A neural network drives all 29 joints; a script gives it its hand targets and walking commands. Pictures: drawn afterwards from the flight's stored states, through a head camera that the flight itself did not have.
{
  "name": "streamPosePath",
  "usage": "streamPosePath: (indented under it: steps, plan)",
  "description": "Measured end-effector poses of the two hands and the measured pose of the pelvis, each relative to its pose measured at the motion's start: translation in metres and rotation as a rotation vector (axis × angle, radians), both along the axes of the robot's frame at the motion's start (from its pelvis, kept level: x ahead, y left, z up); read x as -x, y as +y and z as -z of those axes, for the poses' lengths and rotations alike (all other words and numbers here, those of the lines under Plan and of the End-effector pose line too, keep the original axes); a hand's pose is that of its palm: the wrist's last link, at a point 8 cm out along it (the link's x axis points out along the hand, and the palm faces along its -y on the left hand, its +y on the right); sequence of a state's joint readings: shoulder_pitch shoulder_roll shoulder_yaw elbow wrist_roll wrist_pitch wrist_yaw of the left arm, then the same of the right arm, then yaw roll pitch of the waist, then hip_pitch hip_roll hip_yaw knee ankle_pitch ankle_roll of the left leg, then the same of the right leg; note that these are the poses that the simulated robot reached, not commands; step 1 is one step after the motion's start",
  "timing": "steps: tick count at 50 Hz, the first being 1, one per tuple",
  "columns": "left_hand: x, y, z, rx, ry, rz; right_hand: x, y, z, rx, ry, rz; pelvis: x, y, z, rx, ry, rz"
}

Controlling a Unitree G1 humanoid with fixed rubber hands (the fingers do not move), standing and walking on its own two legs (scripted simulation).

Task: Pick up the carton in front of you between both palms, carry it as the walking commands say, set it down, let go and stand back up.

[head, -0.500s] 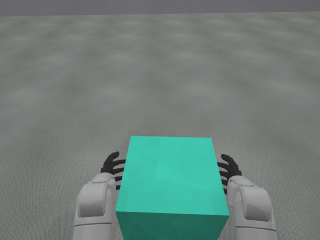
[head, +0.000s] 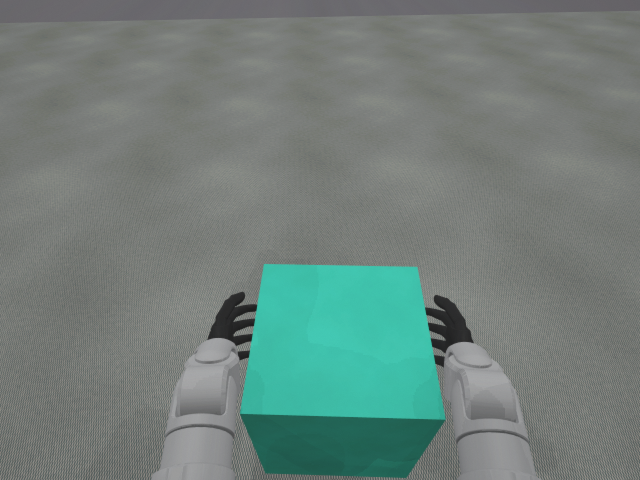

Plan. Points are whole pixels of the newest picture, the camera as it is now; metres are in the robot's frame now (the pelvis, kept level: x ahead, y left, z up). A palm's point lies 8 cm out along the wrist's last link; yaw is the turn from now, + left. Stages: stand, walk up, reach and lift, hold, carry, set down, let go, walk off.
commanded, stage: carry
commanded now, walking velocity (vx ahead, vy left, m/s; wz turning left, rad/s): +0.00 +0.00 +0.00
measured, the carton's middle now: (337, 375) +0.31 +0.00 -0.03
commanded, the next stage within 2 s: hold in 0.68 s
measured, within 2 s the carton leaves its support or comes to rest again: neither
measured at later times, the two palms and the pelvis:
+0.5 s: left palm (223, 362) +0.28 +0.15 +0.04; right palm (465, 368) +0.28 -0.15 +0.04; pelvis -0.01 +0.00 +0.00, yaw +0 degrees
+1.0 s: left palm (224, 375) +0.26 +0.14 +0.05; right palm (479, 386) +0.25 -0.16 +0.05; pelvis -0.03 -0.01 +0.01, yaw -2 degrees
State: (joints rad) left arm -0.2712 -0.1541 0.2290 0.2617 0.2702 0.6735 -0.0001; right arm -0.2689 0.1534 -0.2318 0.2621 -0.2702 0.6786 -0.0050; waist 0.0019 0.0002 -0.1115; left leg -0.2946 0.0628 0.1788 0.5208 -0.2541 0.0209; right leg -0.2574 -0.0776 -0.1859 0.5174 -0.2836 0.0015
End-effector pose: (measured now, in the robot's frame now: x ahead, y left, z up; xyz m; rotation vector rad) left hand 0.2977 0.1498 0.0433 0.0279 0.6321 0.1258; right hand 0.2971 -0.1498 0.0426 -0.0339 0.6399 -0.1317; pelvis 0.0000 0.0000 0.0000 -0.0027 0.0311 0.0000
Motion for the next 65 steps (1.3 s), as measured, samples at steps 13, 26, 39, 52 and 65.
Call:
streamPosePath:
  steps: [13,26,39,52,65]
  plan:
    - [0.015,-0.003,0.0,-0.005,0.022,0.002,0.016,-0.002,0.0,0.002,0.022,0.001,0.008,-0.002,0.0,-0.001,0.0,0.002]
    - [0.021,-0.005,-0.001,-0.004,0.018,0.003,0.022,-0.005,-0.001,0.001,0.018,0.004,0.015,-0.004,0.0,-0.001,0.001,0.004]
    - [0.032,-0.006,-0.003,-0.01,0.028,0.008,0.033,-0.006,-0.003,0.014,0.028,-0.005,0.022,-0.006,-0.007,-0.002,-0.093,0.011]
    - [0.041,-0.012,-0.009,-0.006,0.019,0.03,0.05,-0.012,-0.009,0.01,0.019,0.023,0.036,-0.005,-0.007,0.0,-0.183,0.031]
    - [0.01,-0.02,0.003,0.046,0.03,0.022,0.026,-0.02,0.003,-0.037,0.028,0.078,0.045,-0.002,0.005,0.001,-0.175,0.052]
